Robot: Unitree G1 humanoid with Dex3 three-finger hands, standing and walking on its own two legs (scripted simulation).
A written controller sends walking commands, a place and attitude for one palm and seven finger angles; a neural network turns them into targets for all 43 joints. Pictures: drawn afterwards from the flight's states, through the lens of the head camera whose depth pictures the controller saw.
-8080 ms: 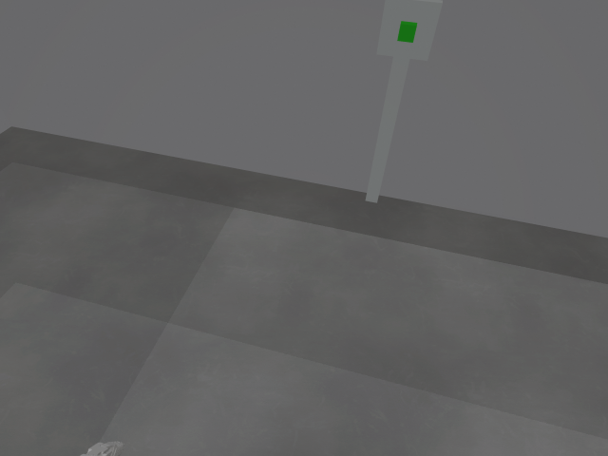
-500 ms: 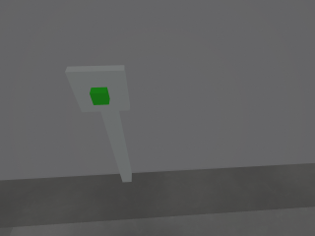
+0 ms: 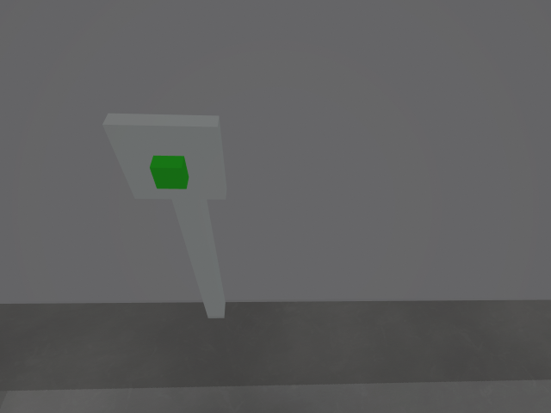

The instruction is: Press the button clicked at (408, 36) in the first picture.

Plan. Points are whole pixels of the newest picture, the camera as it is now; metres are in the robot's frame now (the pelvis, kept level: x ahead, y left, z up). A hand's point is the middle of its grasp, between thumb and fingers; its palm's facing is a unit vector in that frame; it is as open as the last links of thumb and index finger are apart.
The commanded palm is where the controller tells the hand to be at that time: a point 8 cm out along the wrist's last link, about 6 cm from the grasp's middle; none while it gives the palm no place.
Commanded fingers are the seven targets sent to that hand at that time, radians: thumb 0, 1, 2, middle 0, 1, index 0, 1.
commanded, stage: come to a stop and stand still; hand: left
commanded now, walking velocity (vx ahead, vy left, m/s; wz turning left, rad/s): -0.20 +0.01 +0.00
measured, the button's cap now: (170, 171) +0.49 +0.20 +0.05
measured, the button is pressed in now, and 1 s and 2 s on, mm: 0 0 0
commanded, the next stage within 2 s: look again from close up in 0.98 s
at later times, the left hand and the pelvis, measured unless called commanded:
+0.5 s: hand out of the picture +0.04 +0.18 -0.18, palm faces +0.13 -0.97 -0.20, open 7.3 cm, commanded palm none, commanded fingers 0.00 0.90 0.90 -0.20 -0.30 -0.20 -0.30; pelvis +0.01 -0.01 +0.00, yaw +4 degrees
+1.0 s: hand out of the picture -0.03 +0.22 -0.16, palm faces +0.06 -0.97 -0.23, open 7.4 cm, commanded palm none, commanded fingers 0.00 0.90 0.90 -0.20 -0.30 -0.20 -0.30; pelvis -0.02 +0.04 +0.00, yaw +2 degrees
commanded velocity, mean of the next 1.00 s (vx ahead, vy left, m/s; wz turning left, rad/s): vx -0.04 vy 0.04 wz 0.00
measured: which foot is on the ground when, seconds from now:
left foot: down 0.00-0.12, up 0.14-0.48, down 0.50-1.00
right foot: up 0.00-0.08, down 0.10-1.00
